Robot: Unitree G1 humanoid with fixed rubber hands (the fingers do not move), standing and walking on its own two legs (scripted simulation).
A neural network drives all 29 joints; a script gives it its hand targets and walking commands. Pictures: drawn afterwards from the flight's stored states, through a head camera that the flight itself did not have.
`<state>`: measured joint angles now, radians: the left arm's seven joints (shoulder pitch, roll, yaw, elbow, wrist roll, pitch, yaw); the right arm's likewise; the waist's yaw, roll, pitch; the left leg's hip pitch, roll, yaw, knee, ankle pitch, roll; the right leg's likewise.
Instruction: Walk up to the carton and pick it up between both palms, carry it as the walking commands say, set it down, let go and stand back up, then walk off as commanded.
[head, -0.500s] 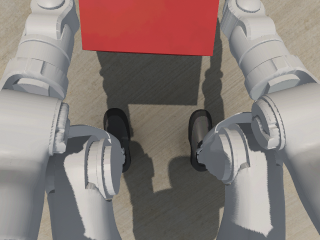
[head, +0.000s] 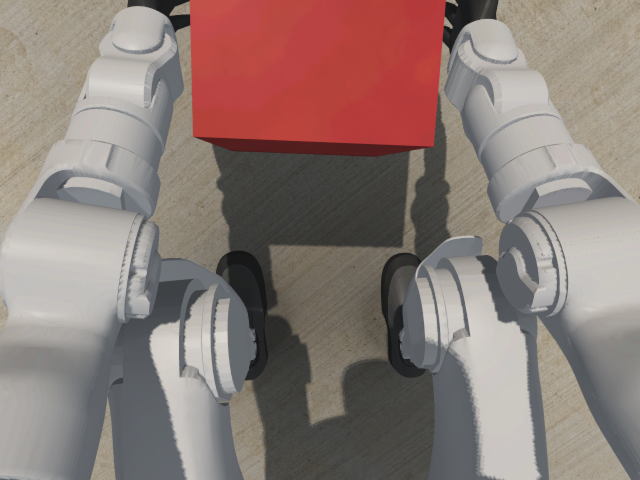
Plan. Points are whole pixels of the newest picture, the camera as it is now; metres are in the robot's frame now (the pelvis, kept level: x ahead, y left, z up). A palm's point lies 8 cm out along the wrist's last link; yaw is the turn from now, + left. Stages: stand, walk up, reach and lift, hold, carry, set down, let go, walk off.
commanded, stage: reach and lift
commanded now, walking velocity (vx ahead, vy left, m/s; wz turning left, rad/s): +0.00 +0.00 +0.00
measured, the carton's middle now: (312, 49) +0.52 +0.02 -0.23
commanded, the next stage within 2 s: none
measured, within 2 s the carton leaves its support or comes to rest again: leaves its support in 0.02 s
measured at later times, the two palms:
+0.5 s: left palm (136, 9) +0.52 +0.17 -0.11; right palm (506, 23) +0.52 -0.13 -0.10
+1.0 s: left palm out of the picture +0.52 +0.16 -0.06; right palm (545, 20) +0.50 -0.14 -0.06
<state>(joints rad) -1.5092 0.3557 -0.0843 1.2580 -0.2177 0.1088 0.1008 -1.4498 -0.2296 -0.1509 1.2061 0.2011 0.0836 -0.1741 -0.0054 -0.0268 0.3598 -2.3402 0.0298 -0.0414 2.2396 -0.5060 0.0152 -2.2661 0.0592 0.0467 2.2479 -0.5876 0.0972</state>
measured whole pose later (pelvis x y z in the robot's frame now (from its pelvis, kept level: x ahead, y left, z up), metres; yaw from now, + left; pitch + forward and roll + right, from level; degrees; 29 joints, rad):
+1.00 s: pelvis -0.03 -0.01 +0.07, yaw +3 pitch +25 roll -4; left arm -1.43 0.27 0.14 0.81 -0.03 0.37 0.11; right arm -1.28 -0.11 -0.40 0.62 0.04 0.36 -0.18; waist -0.03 -0.01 0.52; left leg -2.02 -0.05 -0.09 2.03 -0.44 -0.03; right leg -1.93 0.07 0.04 2.04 -0.56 0.11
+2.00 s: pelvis -0.05 -0.01 +0.17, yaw +4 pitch +18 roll -3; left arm -1.29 0.17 0.26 0.64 0.06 0.47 0.09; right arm -1.18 -0.05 -0.44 0.48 -0.05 0.46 -0.14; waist -0.05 0.00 0.52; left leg -1.63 -0.04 -0.08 1.71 -0.39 -0.02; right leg -1.57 0.07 0.06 1.73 -0.48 0.09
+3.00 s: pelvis -0.04 +0.00 +0.29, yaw +5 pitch +8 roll -3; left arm -1.05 0.08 0.25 0.57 0.09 0.46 0.09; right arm -0.97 0.01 -0.43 0.43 -0.10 0.47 -0.10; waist -0.07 0.01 0.52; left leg -1.09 -0.04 -0.07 1.26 -0.30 0.00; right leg -1.03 0.04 0.08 1.25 -0.37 0.08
